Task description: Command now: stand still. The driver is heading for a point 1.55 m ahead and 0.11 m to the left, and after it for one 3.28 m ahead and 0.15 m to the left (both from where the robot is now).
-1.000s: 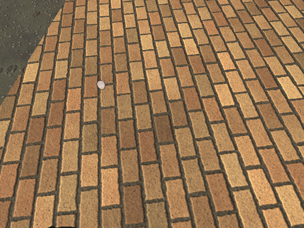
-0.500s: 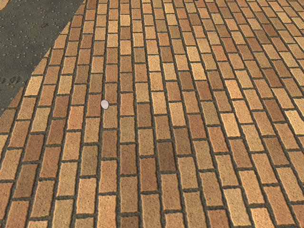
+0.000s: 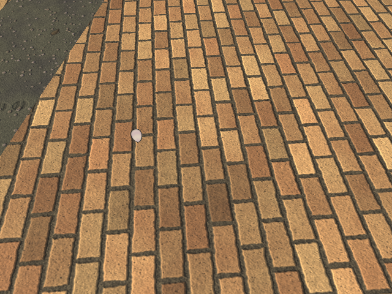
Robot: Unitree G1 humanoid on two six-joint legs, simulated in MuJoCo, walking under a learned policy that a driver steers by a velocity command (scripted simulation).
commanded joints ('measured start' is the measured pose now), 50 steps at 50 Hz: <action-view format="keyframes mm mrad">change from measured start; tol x64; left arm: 1 2 98 18 -22 0 -6 4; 50 161 97 0 -201 -45 -172 -33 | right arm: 1 63 -93 -15 -11 -1 -4 -4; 50 38 -117 -41 -227 -22 -121 94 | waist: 1 1 12 -20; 50 -24 -5 -116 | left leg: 1 -115 28 -20 -105 164 22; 17 -149 206 -152 -315 -206 171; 23 -999 60 -128 973 -28 136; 38 -632 66 54 80 540 71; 44 156 -37 65 107 236 191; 46 746 352 -889 -160 -575 367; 50 97 218 -442 -278 -96 245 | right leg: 1 122 -49 49 -58 192 -43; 12 -479 -106 23 414 -176 -56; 19 317 35 -183 70 -54 -28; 23 526 -449 780 -330 -679 -265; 43 513 -302 -55 -14 1254 -112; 46 -349 23 170 938 -204 -63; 50 -383 -156 146 871 -60 -116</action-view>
